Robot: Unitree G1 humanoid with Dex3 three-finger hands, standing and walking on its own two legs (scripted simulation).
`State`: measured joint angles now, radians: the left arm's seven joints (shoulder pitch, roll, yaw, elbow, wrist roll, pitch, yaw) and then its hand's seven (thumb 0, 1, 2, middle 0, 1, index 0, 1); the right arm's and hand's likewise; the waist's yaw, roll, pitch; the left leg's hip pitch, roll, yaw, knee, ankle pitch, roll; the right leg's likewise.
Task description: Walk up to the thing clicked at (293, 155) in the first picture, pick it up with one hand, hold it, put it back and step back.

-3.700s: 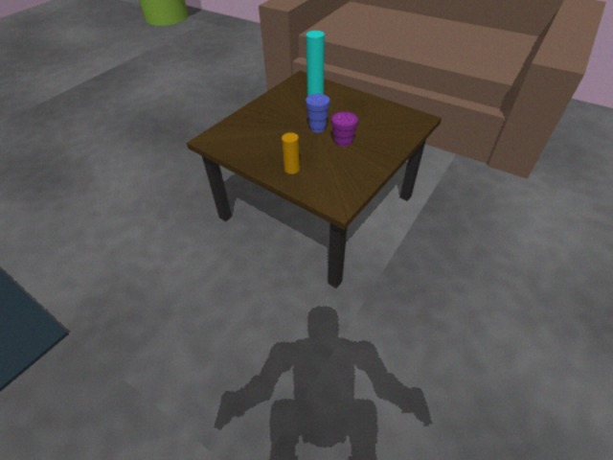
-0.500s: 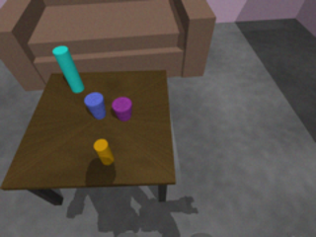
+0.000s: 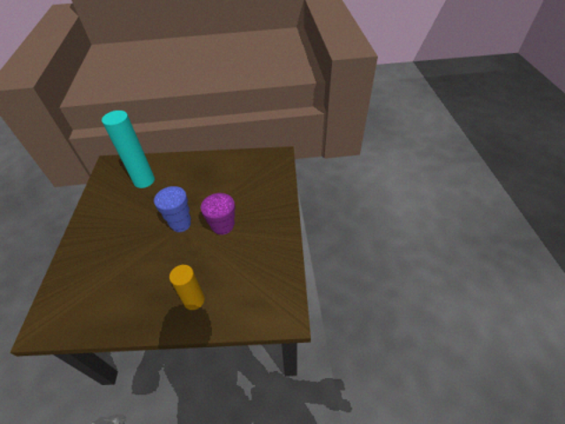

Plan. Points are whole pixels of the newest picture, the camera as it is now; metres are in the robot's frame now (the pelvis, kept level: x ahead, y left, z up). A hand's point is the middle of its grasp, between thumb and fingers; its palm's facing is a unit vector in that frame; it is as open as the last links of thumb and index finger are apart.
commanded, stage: walk up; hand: left
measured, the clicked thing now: (188, 288) +0.47 +0.26 -0.28
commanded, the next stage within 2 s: stand in 0.84 s
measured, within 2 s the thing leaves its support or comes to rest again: neither
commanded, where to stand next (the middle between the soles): +0.06 -0.01 m, yaw +2 degrees
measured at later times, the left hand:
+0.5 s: hand out of the picture +0.10 +0.27 -0.14, palm faces +0.02 -0.95 -0.31, open 7.3 cm
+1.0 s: hand out of the picture +0.10 +0.27 -0.14, palm faces +0.01 -0.95 -0.32, open 7.3 cm
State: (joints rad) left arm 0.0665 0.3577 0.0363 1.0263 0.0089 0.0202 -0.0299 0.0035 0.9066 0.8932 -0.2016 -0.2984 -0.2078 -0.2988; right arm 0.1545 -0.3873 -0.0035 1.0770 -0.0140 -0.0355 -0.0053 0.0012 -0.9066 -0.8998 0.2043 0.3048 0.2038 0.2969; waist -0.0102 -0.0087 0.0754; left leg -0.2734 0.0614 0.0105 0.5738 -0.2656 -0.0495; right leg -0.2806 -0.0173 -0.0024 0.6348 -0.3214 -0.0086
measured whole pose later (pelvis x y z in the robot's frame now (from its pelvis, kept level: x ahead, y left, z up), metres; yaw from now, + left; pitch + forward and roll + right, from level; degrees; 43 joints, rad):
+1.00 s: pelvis +0.02 +0.01 +0.02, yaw +1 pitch -2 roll +0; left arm 0.07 0.34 0.02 1.14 0.00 0.00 -0.02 0.00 0.91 0.89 -0.20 -0.30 -0.21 -0.30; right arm 0.08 -0.35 -0.01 1.13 -0.01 -0.01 0.01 0.00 -0.91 -0.90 0.20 0.30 0.20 0.30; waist 0.00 0.01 0.07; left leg -0.15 0.05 0.00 0.36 -0.17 -0.04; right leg -0.12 -0.02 -0.02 0.36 -0.20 0.02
